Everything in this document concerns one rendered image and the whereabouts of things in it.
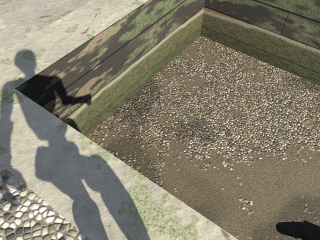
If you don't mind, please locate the right robot hand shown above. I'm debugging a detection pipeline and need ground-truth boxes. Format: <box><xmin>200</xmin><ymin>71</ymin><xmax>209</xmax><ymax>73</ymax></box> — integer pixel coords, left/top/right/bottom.
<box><xmin>276</xmin><ymin>220</ymin><xmax>320</xmax><ymax>240</ymax></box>

